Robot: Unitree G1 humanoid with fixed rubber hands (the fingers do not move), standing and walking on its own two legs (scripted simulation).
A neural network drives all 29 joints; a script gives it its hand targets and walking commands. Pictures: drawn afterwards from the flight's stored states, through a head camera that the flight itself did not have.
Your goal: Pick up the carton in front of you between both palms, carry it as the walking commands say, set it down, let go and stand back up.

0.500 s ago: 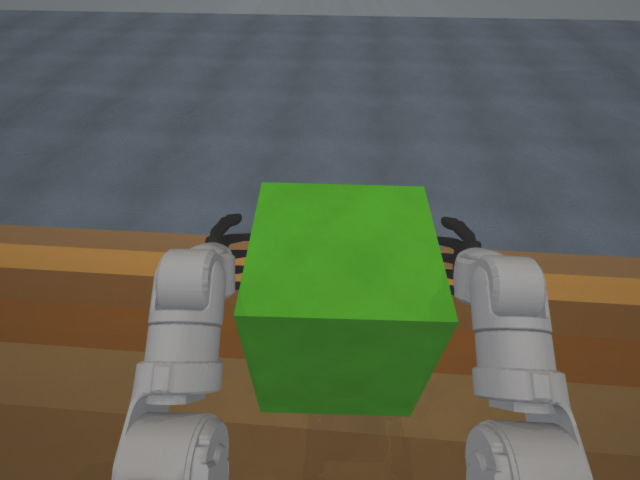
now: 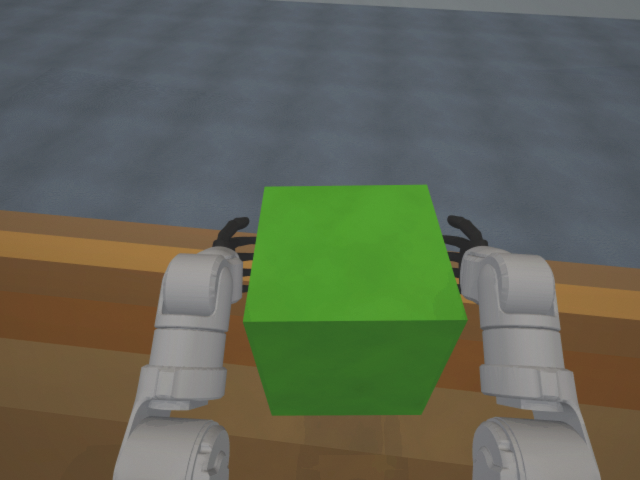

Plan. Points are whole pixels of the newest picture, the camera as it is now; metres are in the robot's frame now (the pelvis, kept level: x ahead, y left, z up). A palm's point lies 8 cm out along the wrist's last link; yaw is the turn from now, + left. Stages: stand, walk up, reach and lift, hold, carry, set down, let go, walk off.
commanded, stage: carry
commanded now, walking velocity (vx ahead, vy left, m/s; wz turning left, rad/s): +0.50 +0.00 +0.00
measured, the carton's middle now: (346, 305) +0.34 +0.00 +0.04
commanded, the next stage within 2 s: none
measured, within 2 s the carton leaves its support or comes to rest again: neither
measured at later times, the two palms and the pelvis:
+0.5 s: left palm (262, 169) +0.58 +0.15 +0.08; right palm (438, 182) +0.57 -0.15 +0.07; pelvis +0.23 +0.02 -0.05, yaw +1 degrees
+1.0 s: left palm (283, 156) +0.91 +0.17 -0.12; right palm (395, 162) +0.91 -0.13 -0.12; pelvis +0.56 +0.01 -0.23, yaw +0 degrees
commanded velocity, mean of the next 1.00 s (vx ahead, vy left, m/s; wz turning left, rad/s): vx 0.50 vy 0.00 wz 0.00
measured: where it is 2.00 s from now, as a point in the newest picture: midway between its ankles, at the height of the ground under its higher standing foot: (341, 281)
